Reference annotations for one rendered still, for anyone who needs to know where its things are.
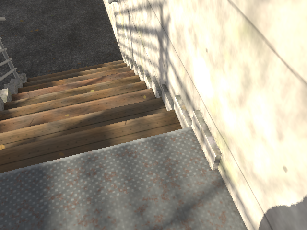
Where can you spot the stairs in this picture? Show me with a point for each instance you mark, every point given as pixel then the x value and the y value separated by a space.
pixel 76 111

